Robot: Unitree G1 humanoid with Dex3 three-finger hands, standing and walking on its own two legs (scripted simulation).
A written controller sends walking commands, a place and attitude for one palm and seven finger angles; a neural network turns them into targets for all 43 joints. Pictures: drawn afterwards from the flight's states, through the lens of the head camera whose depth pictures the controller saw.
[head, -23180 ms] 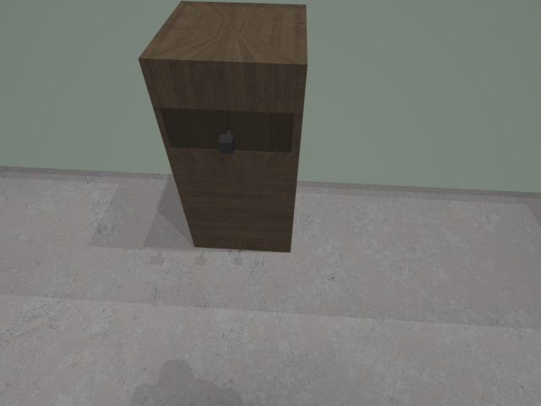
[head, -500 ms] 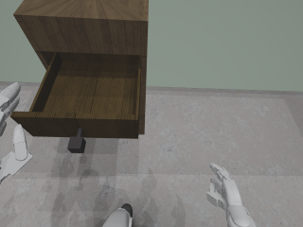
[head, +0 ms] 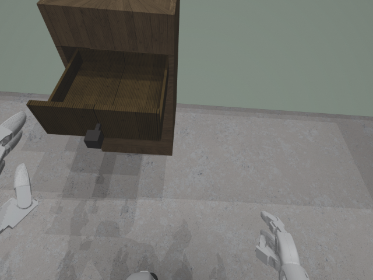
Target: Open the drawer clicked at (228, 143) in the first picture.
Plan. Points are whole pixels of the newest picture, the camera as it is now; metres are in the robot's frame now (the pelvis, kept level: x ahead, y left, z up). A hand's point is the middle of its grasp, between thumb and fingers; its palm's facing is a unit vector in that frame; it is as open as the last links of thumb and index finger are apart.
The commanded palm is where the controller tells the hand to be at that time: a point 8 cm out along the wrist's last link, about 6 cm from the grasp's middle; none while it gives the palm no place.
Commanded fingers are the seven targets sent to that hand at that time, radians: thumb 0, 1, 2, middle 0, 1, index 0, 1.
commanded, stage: stop stepping back and stand still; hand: left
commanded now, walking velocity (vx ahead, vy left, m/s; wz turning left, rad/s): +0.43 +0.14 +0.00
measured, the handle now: (95, 134) +0.51 +0.30 -0.11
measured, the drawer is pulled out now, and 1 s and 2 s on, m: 0.30 0.30 0.30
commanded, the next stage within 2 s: let the arm hang, fingers relaxed in 1.34 s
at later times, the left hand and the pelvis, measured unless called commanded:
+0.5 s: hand out of the picture +0.12 +0.22 +0.19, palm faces +0.40 -0.76 -0.52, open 7.4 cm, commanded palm +0.06 +0.27 +0.19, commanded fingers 0.00 0.90 0.90 -0.20 -0.30 -0.20 -0.30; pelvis -0.05 -0.02 +0.00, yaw +5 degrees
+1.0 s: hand out of the picture +0.17 +0.26 +0.18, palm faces +0.41 -0.78 -0.47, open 7.4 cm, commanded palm +0.10 +0.29 +0.19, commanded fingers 0.00 0.90 0.90 -0.20 -0.30 -0.20 -0.30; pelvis -0.01 +0.00 +0.01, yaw +4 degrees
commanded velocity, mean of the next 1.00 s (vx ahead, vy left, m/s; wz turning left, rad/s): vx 0.09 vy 0.04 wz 0.00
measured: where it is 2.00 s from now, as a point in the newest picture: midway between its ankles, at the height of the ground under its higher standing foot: outside the picture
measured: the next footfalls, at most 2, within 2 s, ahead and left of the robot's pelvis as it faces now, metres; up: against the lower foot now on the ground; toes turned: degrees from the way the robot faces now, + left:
right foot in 0.02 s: +0.02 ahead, -0.09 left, +0.00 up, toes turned -1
left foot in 0.36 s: -0.05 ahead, +0.12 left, +0.00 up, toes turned +7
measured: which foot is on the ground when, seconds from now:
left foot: down 0.00-0.04, up 0.06-0.34, down 0.36-0.54, up 0.56-0.78, down 0.80-1.00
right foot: up 0.00-0.00, down 0.02-1.00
